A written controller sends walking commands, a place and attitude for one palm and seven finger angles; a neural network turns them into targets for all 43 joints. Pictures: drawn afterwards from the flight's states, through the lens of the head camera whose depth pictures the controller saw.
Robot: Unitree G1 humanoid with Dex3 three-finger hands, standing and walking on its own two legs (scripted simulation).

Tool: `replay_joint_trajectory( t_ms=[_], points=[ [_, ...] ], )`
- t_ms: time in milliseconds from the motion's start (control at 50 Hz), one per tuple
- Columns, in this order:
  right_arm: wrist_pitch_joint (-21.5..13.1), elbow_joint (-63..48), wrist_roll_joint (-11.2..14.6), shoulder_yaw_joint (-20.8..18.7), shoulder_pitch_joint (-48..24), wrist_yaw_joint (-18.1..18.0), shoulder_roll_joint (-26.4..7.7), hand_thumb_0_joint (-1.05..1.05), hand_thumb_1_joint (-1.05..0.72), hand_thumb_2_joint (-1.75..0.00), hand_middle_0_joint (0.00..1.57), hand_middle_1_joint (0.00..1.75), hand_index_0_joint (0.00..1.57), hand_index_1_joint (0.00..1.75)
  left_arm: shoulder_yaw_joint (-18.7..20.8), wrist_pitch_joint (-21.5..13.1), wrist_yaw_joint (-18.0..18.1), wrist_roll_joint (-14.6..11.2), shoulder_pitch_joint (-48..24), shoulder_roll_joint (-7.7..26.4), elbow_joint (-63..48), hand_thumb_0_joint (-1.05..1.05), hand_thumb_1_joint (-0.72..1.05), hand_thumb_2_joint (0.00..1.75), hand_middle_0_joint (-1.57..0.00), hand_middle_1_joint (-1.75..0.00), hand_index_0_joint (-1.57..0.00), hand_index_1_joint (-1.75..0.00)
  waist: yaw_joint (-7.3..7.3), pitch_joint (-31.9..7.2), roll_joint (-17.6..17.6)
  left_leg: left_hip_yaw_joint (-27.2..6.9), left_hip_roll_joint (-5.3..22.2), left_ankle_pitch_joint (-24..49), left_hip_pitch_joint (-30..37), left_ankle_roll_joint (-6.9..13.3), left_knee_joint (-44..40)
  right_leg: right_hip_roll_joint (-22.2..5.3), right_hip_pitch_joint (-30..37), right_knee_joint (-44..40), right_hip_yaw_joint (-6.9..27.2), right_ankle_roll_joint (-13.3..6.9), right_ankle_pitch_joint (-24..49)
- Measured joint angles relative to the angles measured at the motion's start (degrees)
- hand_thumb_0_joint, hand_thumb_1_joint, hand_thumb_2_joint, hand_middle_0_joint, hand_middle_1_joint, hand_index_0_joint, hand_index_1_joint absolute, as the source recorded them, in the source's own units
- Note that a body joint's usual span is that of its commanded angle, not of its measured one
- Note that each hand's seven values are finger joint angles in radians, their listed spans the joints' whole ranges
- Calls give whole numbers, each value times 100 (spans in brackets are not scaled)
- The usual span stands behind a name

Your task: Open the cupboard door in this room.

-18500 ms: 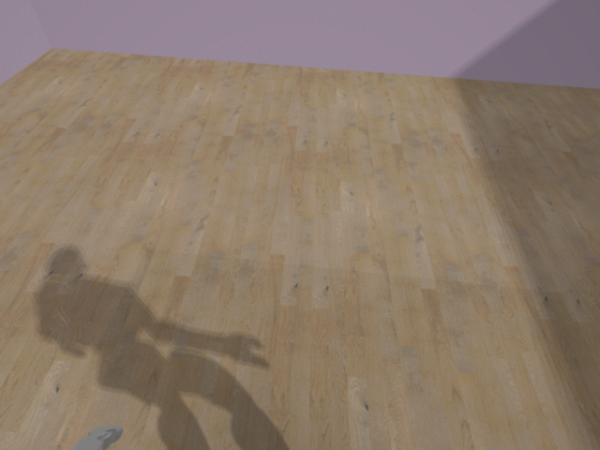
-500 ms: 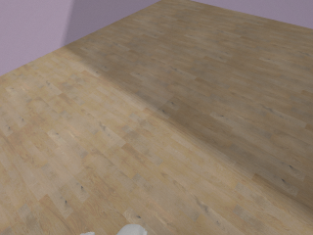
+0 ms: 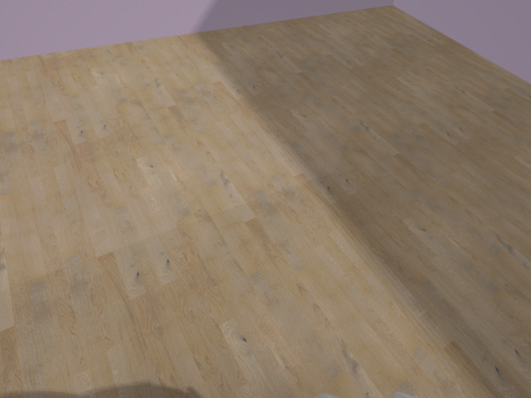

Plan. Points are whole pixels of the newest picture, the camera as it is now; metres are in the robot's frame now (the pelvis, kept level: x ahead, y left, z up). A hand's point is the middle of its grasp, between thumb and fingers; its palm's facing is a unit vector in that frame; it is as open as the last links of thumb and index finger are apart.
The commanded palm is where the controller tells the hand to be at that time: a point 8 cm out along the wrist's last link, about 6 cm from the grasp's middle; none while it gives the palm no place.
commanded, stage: turn or walk to find it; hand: left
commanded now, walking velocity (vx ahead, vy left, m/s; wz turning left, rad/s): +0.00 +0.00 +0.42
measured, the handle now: out of the picture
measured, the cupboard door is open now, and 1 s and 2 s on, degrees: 0 0 0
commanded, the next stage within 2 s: none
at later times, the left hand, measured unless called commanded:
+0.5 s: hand out of the picture +0.04 +0.15 -0.14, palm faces +0.20 -0.94 -0.28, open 7.4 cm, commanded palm none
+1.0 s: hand out of the picture -0.15 +0.20 -0.18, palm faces +0.47 -0.85 -0.24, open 7.4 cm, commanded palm none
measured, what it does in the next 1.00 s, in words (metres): steps on the spot, turning left: right foot, then left foot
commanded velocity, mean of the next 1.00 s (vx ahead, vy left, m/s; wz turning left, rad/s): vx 0.00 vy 0.00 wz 0.42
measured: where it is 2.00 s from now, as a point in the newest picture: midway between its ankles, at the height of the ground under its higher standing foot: outside the picture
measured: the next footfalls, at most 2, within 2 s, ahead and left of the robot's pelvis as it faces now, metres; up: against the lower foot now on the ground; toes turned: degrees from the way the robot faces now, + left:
right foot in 0.36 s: +0.03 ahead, -0.14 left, +0.00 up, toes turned +4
left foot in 0.86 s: -0.08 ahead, +0.09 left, +0.00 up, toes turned +26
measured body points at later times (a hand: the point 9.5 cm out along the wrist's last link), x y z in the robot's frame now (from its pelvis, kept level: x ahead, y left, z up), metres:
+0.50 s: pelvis -0.03 -0.05 +0.00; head +0.00 -0.09 +0.45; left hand +0.03 +0.20 -0.11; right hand +0.04 -0.30 -0.17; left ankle -0.06 +0.09 -0.66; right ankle -0.01 -0.14 -0.73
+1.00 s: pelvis -0.08 -0.01 +0.00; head -0.07 +0.03 +0.45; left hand -0.18 +0.24 -0.16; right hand +0.12 -0.19 -0.12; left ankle -0.12 +0.07 -0.73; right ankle -0.03 -0.15 -0.67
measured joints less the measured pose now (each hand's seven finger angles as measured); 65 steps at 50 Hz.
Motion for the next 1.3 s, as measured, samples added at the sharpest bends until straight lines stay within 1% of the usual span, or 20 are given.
replay_joint_trajectory(
  t_ms=[80, 160, 280, 340, 360, 380, 400, 440, 520, 600, 680, 800, 860, 880, 900, 940, 1020, 1100, 1200, 1300],
  points=[
    [-3, 50, 10, 37, 98, -35, 26, 0, -90, -90, 20, 30, 20, 30, -14, -70, -53, -6, -157, -42, -87, 1, 91, 90, -20, -30, -20, -30, -23, -54, 104, -151, -69, 311, 103, 42, -428, 66, -221, 520, 346, 101, 432],
    [-26, 69, 11, 23, 242, -33, 71, 0, -90, -90, 20, 30, 21, 30, -31, -102, -35, -16, -325, -78, -190, 1, 91, 90, -20, -30, -20, -30, -112, -83, 155, -275, -148, 483, 82, 45, -619, 90, -168, 373, 503, 175, 486],
    [15, 127, -30, -51, 504, -26, 48, 0, -90, -90, 20, 30, 21, 30, -82, -134, -2, -63, -665, -197, -367, 1, 91, 90, -20, -30, -20, -30, -344, -45, 316, -536, -203, 558, -157, -58, -503, 269, 296, -825, 521, 157, 168],
    [69, 183, -26, -111, 632, -18, -19, 0, -90, -90, 20, 30, 21, 30, -127, -228, -4, -90, -786, -282, -479, 1, 91, 90, -20, -30, -20, -30, -421, -45, 415, -666, -243, 522, -360, -172, -283, 388, 716, -1882, 456, 103, 575],
    [84, 200, -11, -134, 684, -14, -45, 0, -90, -90, 20, 30, 21, 30, -141, -280, -4, -91, -797, -304, -515, 1, 91, 90, -20, -30, -20, -30, -427, -63, 434, -703, -273, 475, -455, -223, -144, 401, 908, -2347, 413, 37, 905],
    [104, 232, 13, -168, 705, -9, -109, 0, -90, -90, 20, 30, 21, 30, -155, -335, 8, -68, -821, -380, -517, 1, 90, 90, -20, -30, -20, -30, -441, -33, 570, -774, -225, 391, -557, -225, 82, 470, 959, -2441, 320, -151, 1042],
    [142, 259, 24, -203, 724, -12, -156, 0, -90, -90, 20, 30, 21, 30, -186, -371, 11, -44, -815, -438, -538, 1, 90, 90, -20, -30, -20, -30, -462, -13, 647, -794, -233, -77, -703, -248, 492, 481, 962, -2388, 240, -299, 1036],
    [237, 294, 9, -263, 768, -6, -223, 0, -90, -90, 20, 30, 20, 30, -222, -397, 19, -29, -749, -532, -586, 0, 90, 90, -20, -30, -20, -30, -480, -21, 665, -711, -315, -719, -1083, -284, 1648, 386, 1009, -2365, 115, -452, 970],
    [314, 349, -24, -345, 781, 58, -333, 0, -91, -90, 20, 30, 20, 30, -237, -361, 29, -28, -575, -637, -569, 0, 90, 90, -20, -30, -21, -30, -468, -29, 643, -544, -169, -483, -1562, -389, 3338, 265, 1186, -2631, -77, -483, 1086],
    [323, 374, -28, -353, 778, 84, -367, 0, -91, -90, 20, 30, 20, 30, -241, -378, 32, -21, -404, -662, -516, 1, 90, 90, -20, -30, -21, -30, -445, -24, 579, -536, 67, -203, -1588, -526, 3679, 195, 1245, -2778, -294, -498, 1176],
    [349, 401, -18, -326, 687, 81, -349, 0, -91, -90, 19, 30, 20, 30, -196, -392, 48, 12, -254, -597, -460, 0, 91, 90, -20, -30, -21, -30, -346, 6, 460, -462, 226, -394, -1337, -598, 3187, 96, 1204, -2777, -482, -485, 1196],
    [266, 313, 47, -213, 334, 56, -283, 0, -91, -90, 19, 30, 20, 30, -130, -369, 14, 64, -97, -369, -342, 0, 91, 90, -20, -30, -21, -30, -132, 123, 249, -98, 245, -839, -686, -538, 1541, -134, 1026, -2520, -734, -353, 1146],
    [139, 173, 66, -160, 184, 63, -262, 0, -91, -90, 19, 30, 20, 30, -78, -311, 6, 36, -1, -220, -258, 0, 90, 90, -20, -30, -21, -30, -97, 99, 188, 91, 195, -192, -216, -454, 367, -264, 859, -2149, -880, -205, 1007],
    [78, 148, 55, -155, 127, 62, -214, 0, -91, -90, 19, 30, 20, 30, -51, -265, 5, 8, 13, -140, -225, 1, 90, 90, -20, -30, -21, -30, -84, 106, 80, 122, 113, -51, -194, -330, 269, -362, 745, -1897, -816, -153, 909],
    [40, 117, 43, -138, 80, 64, -157, 0, -91, -90, 19, 30, 20, 30, -29, -193, 17, -6, 11, -67, -182, 1, 90, 90, -20, -30, -21, -30, -49, 119, -18, 143, 47, -74, -216, -193, 340, -364, 596, -1530, -585, -89, 473],
    [-2, 55, 19, -79, 46, 58, -73, 0, -91, -90, 19, 30, 20, 30, -4, -50, 36, -6, 6, 19, -103, 1, 90, 90, -20, -30, -20, -30, -13, 84, -57, 122, 35, -130, -187, -13, 322, -193, 295, -707, -178, -28, -81],
    [-27, 18, 0, -1, 83, -24, 10, 0, -90, -90, 20, 30, 20, 30, 20, 3, -21, -2, -148, 51, -40, 1, 91, 90, -20, -30, -20, -30, -55, 1, 53, -94, 6, 191, -44, 65, -201, 34, -116, 384, 256, 55, 241],
    [-57, 41, 24, 26, 155, -37, 58, 0, -90, -90, 20, 30, 20, 30, -3, -93, -42, -7, -298, 29, -136, 1, 91, 90, -20, -30, -20, -30, -67, -32, 110, -238, -83, 479, 46, 120, -607, 82, -258, 657, 467, 167, 560],
    [-62, 62, 14, -3, 337, -31, 112, 0, -90, -90, 20, 30, 21, 30, -31, -105, -14, -21, -506, -33, -241, 1, 91, 90, -20, -30, -20, -30, -184, -61, 141, -389, -208, 617, 14, 124, -730, 131, -154, 355, 567, 241, 518],
    [-2, 123, -25, -66, 559, -28, 75, 0, -90, -90, 20, 30, 21, 30, -80, -111, 1, -54, -768, -176, -378, 1, 91, 90, -20, -30, -20, -30, -379, -42, 275, -605, -280, 655, -166, 50, -603, 284, 162, -530, 563, 191, 228]
  ],
)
